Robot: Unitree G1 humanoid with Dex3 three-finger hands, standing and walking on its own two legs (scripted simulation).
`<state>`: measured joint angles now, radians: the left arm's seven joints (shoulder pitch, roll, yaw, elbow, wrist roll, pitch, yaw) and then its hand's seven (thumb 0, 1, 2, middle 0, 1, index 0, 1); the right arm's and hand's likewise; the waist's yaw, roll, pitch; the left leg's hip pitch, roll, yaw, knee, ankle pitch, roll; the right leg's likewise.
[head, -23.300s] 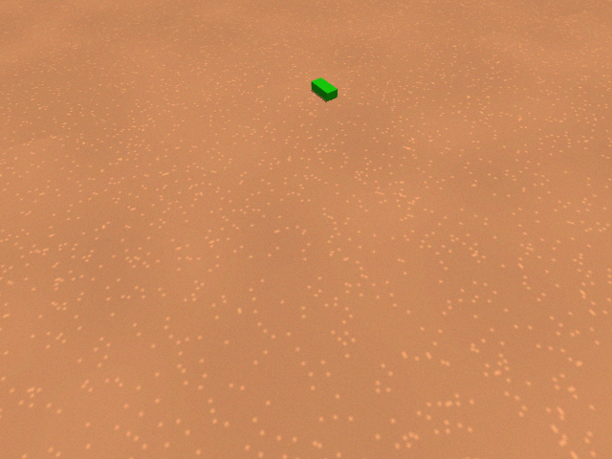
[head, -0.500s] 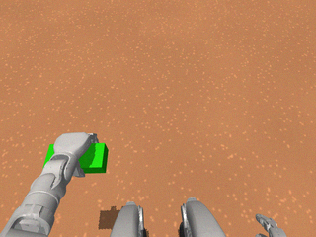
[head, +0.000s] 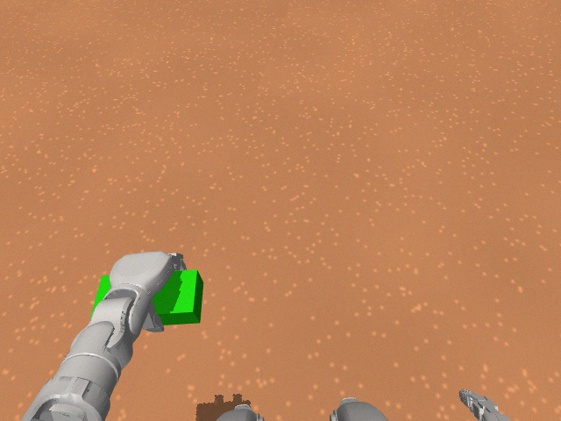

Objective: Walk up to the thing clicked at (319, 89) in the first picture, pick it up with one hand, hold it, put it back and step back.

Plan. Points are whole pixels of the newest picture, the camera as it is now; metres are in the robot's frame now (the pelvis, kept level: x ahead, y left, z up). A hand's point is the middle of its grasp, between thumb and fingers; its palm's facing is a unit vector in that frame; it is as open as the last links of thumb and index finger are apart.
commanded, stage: hold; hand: left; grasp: from above
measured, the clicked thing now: (150, 299) +0.32 +0.23 -0.10
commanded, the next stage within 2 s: crouch in 1.90 s
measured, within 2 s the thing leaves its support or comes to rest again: neither
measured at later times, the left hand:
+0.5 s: hand (141, 290) +0.31 +0.22 -0.03, palm faces -0.46 -0.02 -0.89, open 10.1 cm
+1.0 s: hand (138, 303) +0.28 +0.21 -0.01, palm faces -0.45 -0.02 -0.89, open 10.1 cm
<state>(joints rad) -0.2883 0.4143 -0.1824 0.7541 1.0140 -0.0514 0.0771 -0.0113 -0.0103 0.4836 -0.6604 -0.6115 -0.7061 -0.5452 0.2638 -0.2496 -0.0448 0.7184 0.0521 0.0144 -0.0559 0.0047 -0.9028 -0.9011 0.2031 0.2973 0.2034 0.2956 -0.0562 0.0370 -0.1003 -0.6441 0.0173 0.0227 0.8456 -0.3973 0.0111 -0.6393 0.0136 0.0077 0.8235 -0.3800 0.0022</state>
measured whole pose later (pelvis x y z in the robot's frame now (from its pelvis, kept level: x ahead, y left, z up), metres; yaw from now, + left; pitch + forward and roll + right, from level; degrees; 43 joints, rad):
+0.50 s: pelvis +0.01 +0.00 +0.02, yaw +0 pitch +7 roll +0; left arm -0.23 0.43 -0.19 0.65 1.01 -0.08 -0.01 -0.01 -0.01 0.48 -0.66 -0.61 -0.70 -0.55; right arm 0.23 -0.25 -0.04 0.69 0.06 0.06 -0.06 0.01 -0.90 -0.90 0.20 0.30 0.20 0.30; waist -0.02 0.04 -0.09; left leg -0.46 0.01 0.04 0.70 -0.35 0.01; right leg -0.47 0.01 0.02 0.68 -0.34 0.01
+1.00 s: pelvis -0.01 +0.00 +0.03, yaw -1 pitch +3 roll +0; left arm -0.19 0.43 -0.20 0.58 1.00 -0.08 -0.04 -0.01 -0.01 0.49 -0.65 -0.62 -0.69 -0.56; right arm 0.21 -0.26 -0.03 0.68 0.07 0.06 -0.08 0.01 -0.90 -0.90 0.20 0.30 0.20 0.30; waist -0.01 0.05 -0.05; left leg -0.38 0.00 0.04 0.61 -0.29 0.01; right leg -0.39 0.00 0.03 0.62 -0.28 0.01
